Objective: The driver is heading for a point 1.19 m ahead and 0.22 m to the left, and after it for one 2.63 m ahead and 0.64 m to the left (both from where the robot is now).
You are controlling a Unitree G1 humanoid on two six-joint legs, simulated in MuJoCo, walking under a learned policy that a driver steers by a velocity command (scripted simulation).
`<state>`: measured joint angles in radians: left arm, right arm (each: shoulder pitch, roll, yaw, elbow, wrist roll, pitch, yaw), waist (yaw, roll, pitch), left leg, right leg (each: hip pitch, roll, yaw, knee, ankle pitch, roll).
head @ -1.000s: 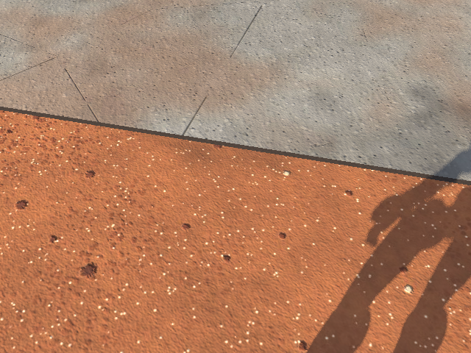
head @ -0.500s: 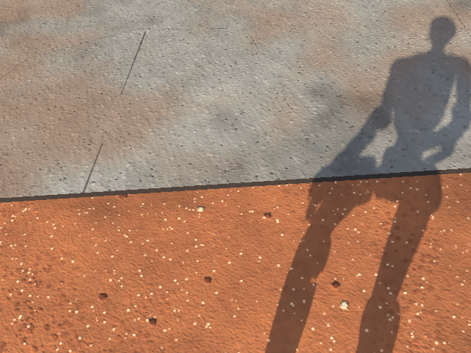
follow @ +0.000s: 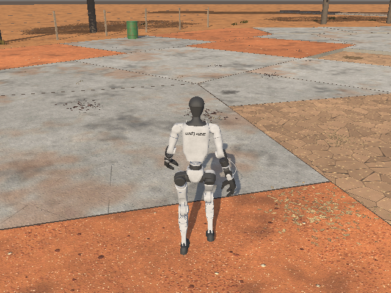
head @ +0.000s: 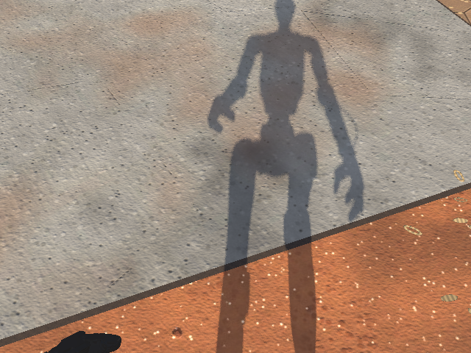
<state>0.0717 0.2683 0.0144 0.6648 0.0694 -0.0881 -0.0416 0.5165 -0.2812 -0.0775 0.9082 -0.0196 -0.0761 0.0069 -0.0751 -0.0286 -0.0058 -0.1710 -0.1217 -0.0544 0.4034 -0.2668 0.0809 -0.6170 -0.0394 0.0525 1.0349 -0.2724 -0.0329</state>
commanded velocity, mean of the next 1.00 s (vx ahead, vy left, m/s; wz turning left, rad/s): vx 1.00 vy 0.00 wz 0.31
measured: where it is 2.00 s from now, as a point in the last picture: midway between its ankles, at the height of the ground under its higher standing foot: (148, 130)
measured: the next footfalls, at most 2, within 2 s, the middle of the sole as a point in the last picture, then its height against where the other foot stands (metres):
right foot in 0.18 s outside the picture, level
left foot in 0.60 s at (172, 299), level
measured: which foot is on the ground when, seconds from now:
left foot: down 0.00-0.16, up 0.18-0.58, down 0.60-1.00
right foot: up 0.00-0.16, down 0.18-0.60, up 0.62-1.00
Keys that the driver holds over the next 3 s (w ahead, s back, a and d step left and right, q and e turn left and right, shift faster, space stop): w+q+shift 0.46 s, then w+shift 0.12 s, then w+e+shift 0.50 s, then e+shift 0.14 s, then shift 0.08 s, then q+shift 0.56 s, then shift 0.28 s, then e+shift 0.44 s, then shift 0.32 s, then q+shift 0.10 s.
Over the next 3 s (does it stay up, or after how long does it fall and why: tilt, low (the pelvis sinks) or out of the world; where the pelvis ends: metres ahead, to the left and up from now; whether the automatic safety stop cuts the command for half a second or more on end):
stays up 1.37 0.30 0.00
